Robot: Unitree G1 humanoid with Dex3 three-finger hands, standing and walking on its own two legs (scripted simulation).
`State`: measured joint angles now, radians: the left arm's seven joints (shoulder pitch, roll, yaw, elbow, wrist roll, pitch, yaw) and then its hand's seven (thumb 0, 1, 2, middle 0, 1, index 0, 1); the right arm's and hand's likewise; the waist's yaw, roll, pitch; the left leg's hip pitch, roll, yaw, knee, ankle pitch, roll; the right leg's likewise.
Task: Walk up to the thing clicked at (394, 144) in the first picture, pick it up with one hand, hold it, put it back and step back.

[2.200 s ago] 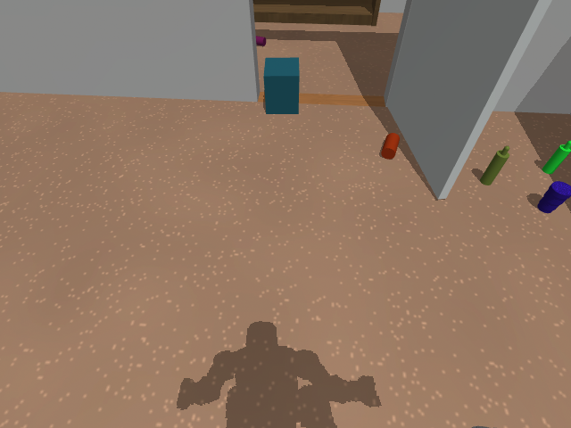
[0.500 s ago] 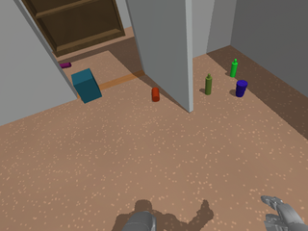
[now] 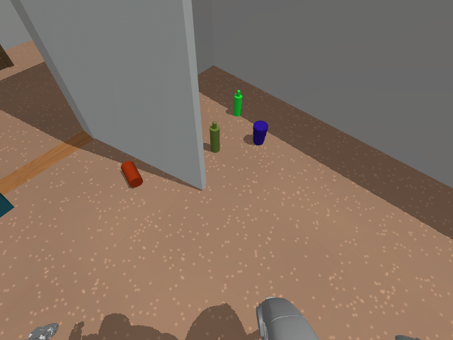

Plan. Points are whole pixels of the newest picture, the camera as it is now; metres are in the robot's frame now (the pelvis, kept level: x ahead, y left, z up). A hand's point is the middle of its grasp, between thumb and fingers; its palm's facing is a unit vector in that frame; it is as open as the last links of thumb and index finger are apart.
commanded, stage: walk up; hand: left
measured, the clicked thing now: (131, 174) +1.02 +0.40 -0.74
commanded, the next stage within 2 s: none
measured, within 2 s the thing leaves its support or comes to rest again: neither
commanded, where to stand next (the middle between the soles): +0.63 +0.73 m, yaw -66 degrees
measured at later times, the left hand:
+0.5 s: hand out of the picture +0.34 +0.50 -0.14, palm faces -0.24 -0.77 -0.59, open 7.4 cm
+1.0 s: hand out of the picture +0.60 +0.60 -0.15, palm faces -0.45 -0.66 -0.60, open 7.4 cm
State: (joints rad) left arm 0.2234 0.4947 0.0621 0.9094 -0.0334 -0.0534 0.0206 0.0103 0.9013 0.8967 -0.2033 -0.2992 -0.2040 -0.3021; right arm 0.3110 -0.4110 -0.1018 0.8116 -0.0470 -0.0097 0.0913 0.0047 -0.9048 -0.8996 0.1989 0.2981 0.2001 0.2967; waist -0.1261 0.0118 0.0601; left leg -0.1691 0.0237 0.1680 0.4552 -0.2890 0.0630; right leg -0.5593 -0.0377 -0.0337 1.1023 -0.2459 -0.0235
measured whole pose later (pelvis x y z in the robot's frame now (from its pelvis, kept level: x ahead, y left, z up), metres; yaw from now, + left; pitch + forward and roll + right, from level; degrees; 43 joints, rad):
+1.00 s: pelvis +0.36 +0.39 -0.05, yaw -32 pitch -2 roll -2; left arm 0.29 0.41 0.06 0.78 0.00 -0.05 0.12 0.01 0.89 0.90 -0.21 -0.30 -0.21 -0.30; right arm 0.28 -0.43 -0.10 0.69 -0.08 0.11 0.06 0.01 -0.91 -0.90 0.20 0.30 0.20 0.30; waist -0.07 0.15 0.15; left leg -0.57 0.02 0.01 1.27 -0.53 -0.03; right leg -0.47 0.01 -0.10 0.82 -0.33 -0.05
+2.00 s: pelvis +0.61 +0.86 -0.08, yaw -57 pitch -4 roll +3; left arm 0.24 0.47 0.09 0.79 0.06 0.01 0.08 0.01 0.89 0.90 -0.21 -0.30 -0.21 -0.30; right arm 0.24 -0.47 -0.12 0.72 -0.02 0.05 0.04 0.00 -0.91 -0.90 0.20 0.30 0.20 0.30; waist 0.02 0.01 0.11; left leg -0.32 0.07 -0.01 1.00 -0.64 -0.11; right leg -0.65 -0.08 0.33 1.03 -0.47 -0.04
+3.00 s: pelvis +0.58 +0.80 -0.05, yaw -69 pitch -2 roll +0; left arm 0.12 0.39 0.05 0.88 0.00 -0.02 0.03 0.01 0.90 0.90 -0.21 -0.30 -0.21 -0.30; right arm 0.09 -0.39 -0.04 0.85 0.00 0.04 0.01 0.00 -0.90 -0.90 0.20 0.30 0.20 0.30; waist 0.00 0.05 0.18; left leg -0.53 0.04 0.02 0.87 -0.29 0.00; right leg -0.39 0.02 0.01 0.90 -0.49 -0.02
